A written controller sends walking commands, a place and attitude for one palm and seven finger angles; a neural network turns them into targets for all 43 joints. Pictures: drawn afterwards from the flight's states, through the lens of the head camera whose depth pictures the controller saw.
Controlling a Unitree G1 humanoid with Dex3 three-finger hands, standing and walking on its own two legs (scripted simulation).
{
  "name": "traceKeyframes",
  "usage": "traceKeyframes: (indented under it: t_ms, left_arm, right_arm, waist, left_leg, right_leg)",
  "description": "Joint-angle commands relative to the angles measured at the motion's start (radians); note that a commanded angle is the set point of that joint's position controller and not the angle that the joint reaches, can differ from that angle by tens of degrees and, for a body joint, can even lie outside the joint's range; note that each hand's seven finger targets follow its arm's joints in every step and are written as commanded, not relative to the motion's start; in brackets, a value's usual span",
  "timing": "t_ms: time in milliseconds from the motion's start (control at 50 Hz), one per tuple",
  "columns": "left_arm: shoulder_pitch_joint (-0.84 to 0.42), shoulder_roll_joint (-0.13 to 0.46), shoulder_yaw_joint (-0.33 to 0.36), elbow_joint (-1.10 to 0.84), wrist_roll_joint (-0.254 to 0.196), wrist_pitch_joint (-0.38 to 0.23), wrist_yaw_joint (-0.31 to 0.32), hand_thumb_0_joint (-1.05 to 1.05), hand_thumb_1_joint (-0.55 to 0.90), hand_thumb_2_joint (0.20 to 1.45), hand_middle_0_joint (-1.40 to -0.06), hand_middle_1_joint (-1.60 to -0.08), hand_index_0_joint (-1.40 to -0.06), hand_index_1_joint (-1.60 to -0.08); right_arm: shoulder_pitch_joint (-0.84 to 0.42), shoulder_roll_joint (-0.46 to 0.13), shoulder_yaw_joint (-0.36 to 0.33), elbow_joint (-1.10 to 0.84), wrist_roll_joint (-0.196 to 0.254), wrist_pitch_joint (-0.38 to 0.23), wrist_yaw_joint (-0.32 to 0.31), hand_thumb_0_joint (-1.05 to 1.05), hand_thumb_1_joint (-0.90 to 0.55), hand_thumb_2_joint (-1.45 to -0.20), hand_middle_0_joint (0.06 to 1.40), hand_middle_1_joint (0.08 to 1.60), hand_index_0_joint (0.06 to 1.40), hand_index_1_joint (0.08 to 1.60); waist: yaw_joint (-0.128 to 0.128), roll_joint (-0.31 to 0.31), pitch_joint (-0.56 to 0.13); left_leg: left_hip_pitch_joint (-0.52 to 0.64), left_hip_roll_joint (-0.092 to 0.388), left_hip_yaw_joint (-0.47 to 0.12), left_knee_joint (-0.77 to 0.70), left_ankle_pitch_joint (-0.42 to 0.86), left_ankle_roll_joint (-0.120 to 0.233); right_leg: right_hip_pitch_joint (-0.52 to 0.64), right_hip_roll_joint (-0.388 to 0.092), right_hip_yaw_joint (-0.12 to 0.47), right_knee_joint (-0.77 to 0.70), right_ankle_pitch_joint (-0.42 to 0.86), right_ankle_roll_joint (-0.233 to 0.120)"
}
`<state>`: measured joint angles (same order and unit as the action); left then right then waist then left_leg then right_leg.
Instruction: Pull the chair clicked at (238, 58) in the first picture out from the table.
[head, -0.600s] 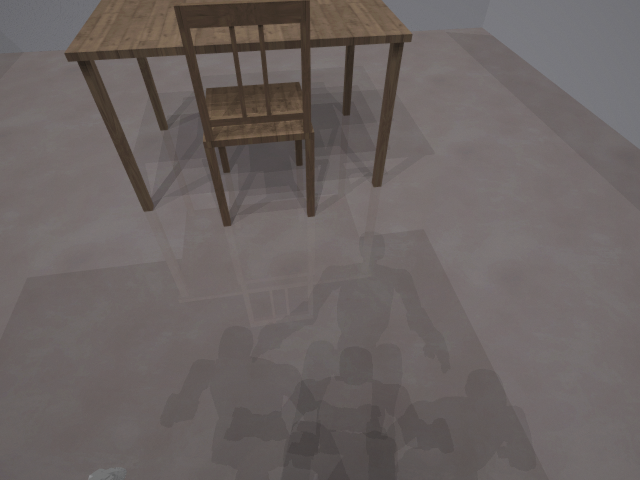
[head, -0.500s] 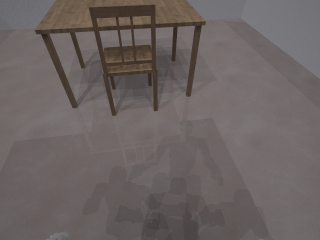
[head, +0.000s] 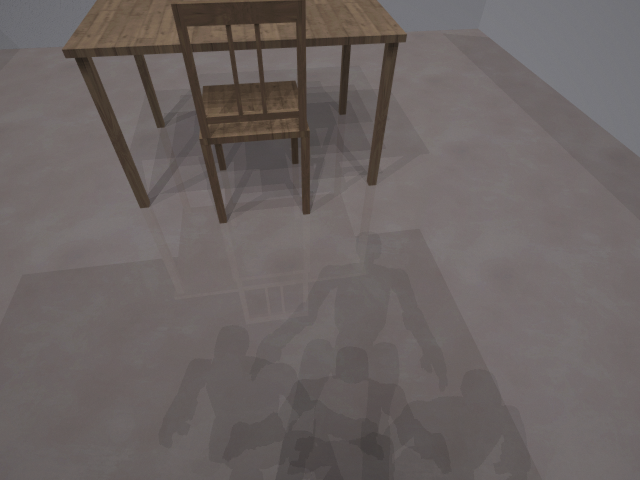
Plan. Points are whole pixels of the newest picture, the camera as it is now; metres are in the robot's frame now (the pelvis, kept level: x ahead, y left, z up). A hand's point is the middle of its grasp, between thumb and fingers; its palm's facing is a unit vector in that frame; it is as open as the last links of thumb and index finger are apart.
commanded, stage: stand and wait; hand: left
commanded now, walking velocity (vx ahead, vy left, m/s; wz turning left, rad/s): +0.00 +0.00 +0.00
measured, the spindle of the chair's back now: (234, 72) +1.33 +0.36 -0.10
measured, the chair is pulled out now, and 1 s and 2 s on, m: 0.00 0.00 0.00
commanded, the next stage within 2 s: look at it before walking up in 0.22 s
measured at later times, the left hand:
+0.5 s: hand out of the picture +0.07 +0.25 -0.16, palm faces -0.04 -0.94 -0.33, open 7.4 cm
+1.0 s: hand out of the picture +0.08 +0.25 -0.15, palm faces -0.03 -0.94 -0.34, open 7.4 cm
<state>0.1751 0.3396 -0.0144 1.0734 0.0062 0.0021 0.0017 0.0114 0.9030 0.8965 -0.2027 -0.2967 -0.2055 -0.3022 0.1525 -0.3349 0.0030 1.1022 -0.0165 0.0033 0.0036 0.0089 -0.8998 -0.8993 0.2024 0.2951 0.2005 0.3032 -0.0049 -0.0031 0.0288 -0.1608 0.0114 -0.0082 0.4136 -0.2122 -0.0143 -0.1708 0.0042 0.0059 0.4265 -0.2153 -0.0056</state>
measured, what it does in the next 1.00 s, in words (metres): stands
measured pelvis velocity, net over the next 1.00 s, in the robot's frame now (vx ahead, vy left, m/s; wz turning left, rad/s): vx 0.01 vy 0.00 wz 0.00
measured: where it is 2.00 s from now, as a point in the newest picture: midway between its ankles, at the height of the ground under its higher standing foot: (324, 458)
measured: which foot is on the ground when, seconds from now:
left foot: down 0.00-1.00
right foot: down 0.00-1.00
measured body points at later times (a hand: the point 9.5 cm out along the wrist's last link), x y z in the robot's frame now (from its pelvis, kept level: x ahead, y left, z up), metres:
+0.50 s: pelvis +0.00 +0.00 +0.00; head +0.00 +0.00 +0.45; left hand +0.08 +0.30 -0.13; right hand +0.07 -0.29 -0.13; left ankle +0.01 +0.13 -0.74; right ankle +0.01 -0.12 -0.74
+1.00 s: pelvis +0.01 +0.00 +0.00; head +0.01 +0.00 +0.45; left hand +0.08 +0.29 -0.13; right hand +0.09 -0.29 -0.13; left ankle +0.01 +0.13 -0.74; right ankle +0.01 -0.12 -0.74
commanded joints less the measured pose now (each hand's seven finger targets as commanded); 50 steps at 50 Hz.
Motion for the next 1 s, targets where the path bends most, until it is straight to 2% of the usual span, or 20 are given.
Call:
traceKeyframes:
  t_ms: [0, 80, 120, 220, 380, 500, 620, 740, 880, 920, 940, 960, 980]
  left_arm:
    - [-0.06, 0.201, 0.045, -0.065, 0.002, -0.028, 0.011, 0.0, 0.9, 0.9, -0.2, -0.3, -0.2, -0.3]
    - [-0.059, 0.2, 0.045, -0.058, 0.003, -0.028, 0.011, 0.0, 0.9, 0.9, -0.2, -0.3, -0.2, -0.3]
    - [-0.063, 0.199, 0.045, -0.056, 0.003, -0.026, 0.01, 0.0, 0.9, 0.9, -0.2, -0.3, -0.2, -0.3]
    - [-0.061, 0.198, 0.044, -0.055, 0.004, -0.026, 0.01, 0.0, 0.9, 0.9, -0.2, -0.3, -0.2, -0.3]
    - [-0.065, 0.196, 0.045, -0.056, 0.005, -0.028, 0.01, 0.0, 0.9, 0.9, -0.2, -0.3, -0.2, -0.3]
    - [-0.067, 0.194, 0.044, -0.055, 0.006, -0.027, 0.01, 0.0, 0.9, 0.9, -0.2, -0.3, -0.2, -0.3]
    - [-0.067, 0.197, 0.044, -0.055, 0.005, -0.029, 0.01, 0.0, 0.9, 0.9, -0.2, -0.3, -0.2, -0.3]
    - [-0.063, 0.197, 0.044, -0.051, 0.005, -0.029, 0.01, 0.0, 0.9, 0.9, -0.2, -0.3, -0.2, -0.3]
    - [-0.059, 0.199, 0.046, -0.047, 0.005, -0.032, 0.011, 0.0, 0.9, 0.9, -0.2, -0.3, -0.2, -0.3]
    - [-0.064, 0.198, 0.045, -0.048, 0.005, -0.03, 0.011, 0.0, 0.9, 0.9, -0.2, -0.3, -0.2, -0.3]
    - [-0.022, 0.114, 0.028, -0.027, 0.003, -0.021, 0.014, 0.0, 0.9, 0.9, -0.2, -0.3, -0.2, -0.3]
    - [0.016, 0.074, 0.018, -0.013, 0.005, -0.01, 0.015, 0.0, 0.9, 0.9, -0.2, -0.3, -0.2, -0.3]
    - [0.045, 0.074, 0.02, -0.01, 0.01, -0.004, 0.011, 0.0, 0.9, 0.9, -0.2, -0.3, -0.2, -0.3]
  right_arm:
    - [-0.061, -0.194, -0.038, -0.07, 0.005, -0.03, -0.013, 0.0, -0.9, -0.9, 0.2, 0.3, 0.2, 0.3]
    - [-0.056, -0.195, -0.039, -0.062, 0.006, -0.029, -0.013, 0.0, -0.9, -0.9, 0.2, 0.3, 0.2, 0.3]
    - [-0.054, -0.195, -0.039, -0.057, 0.005, -0.03, -0.013, 0.0, -0.9, -0.9, 0.2, 0.3, 0.2, 0.3]
    - [-0.053, -0.195, -0.039, -0.057, 0.005, -0.031, -0.012, 0.0, -0.9, -0.9, 0.2, 0.3, 0.2, 0.3]
    - [-0.061, -0.2, -0.04, -0.058, 0.007, -0.035, -0.013, 0.0, -0.9, -0.9, 0.2, 0.3, 0.2, 0.3]
    - [-0.069, -0.196, -0.04, -0.059, 0.007, -0.033, -0.012, 0.0, -0.9, -0.9, 0.2, 0.3, 0.2, 0.3]
    - [-0.072, -0.198, -0.038, -0.058, 0.007, -0.035, -0.013, 0.0, -0.9, -0.9, 0.2, 0.3, 0.2, 0.3]
    - [-0.08, -0.2, -0.037, -0.057, 0.007, -0.035, -0.014, 0.0, -0.9, -0.9, 0.2, 0.3, 0.2, 0.3]
    - [-0.081, -0.2, -0.037, -0.058, 0.009, -0.034, -0.015, 0.0, -0.9, -0.9, 0.2, 0.3, 0.2, 0.3]
    - [-0.081, -0.202, -0.036, -0.056, 0.007, -0.034, -0.015, 0.0, -0.9, -0.9, 0.2, 0.3, 0.2, 0.3]
    - [-0.05, -0.116, -0.015, -0.037, 0.004, -0.025, -0.012, 0.0, -0.9, -0.9, 0.2, 0.3, 0.2, 0.3]
    - [-0.011, -0.067, -0.004, -0.023, 0.0, -0.015, -0.009, 0.0, -0.9, -0.9, 0.2, 0.3, 0.2, 0.3]
    - [0.009, -0.062, -0.005, -0.022, -0.003, -0.008, -0.006, 0.0, -0.9, -0.9, 0.2, 0.3, 0.2, 0.3]
  waist:
    - [0.004, -0.008, -0.032]
    - [0.004, -0.011, -0.027]
    - [0.004, 0.007, -0.024]
    - [0.005, -0.006, -0.019]
    - [0.005, -0.005, -0.05]
    - [0.006, 0.004, -0.026]
    - [0.005, 0.0, -0.057]
    - [0.007, 0.012, -0.058]
    - [0.007, -0.006, -0.067]
    - [0.006, -0.003, -0.051]
    - [0.008, -0.009, -0.066]
    - [0.01, -0.019, -0.061]
    - [0.015, -0.039, -0.034]
  left_leg:
    - [-0.009, 0.093, -0.086, -0.072, 0.059, 0.04]
    - [-0.008, 0.096, -0.088, -0.078, 0.049, 0.04]
    - [-0.02, 0.096, -0.093, -0.088, 0.035, 0.04]
    - [-0.022, 0.097, -0.096, -0.094, 0.027, 0.041]
    - [0.005, 0.105, -0.096, -0.093, 0.09, 0.042]
    - [-0.002, 0.104, -0.094, -0.101, 0.073, 0.041]
    - [0.018, 0.105, -0.093, -0.094, 0.115, 0.041]
    - [0.03, 0.107, -0.092, -0.098, 0.136, 0.041]
    - [0.044, 0.108, -0.086, -0.091, 0.16, 0.039]
    - [0.038, 0.108, -0.086, -0.101, 0.149, 0.037]
    - [0.039, 0.104, -0.073, -0.092, 0.099, 0.028]
    - [0.023, 0.091, -0.057, -0.079, -0.013, 0.021]
    - [-0.014, 0.072, -0.049, -0.053, -0.134, 0.023]
  right_leg:
    - [-0.019, -0.122, 0.122, -0.112, 0.01, -0.032]
    - [-0.025, -0.12, 0.124, -0.116, -0.002, -0.031]
    - [-0.021, -0.117, 0.124, -0.115, -0.02, -0.029]
    - [-0.026, -0.116, 0.121, -0.119, -0.03, -0.026]
    - [-0.004, -0.115, 0.113, -0.101, 0.06, -0.026]
    - [-0.013, -0.117, 0.111, -0.111, 0.044, -0.023]
    - [0.01, -0.12, 0.108, -0.107, 0.09, -0.024]
    - [0.017, -0.121, 0.105, -0.104, 0.119, -0.023]
    - [0.028, -0.124, 0.105, -0.107, 0.161, -0.024]
    - [0.022, -0.123, 0.104, -0.109, 0.147, -0.024]
    - [0.029, -0.123, 0.096, -0.115, 0.077, -0.011]
    - [0.023, -0.117, 0.104, -0.119, -0.071, -0.007]
    - [0.004, -0.114, 0.127, -0.134, -0.21, -0.015]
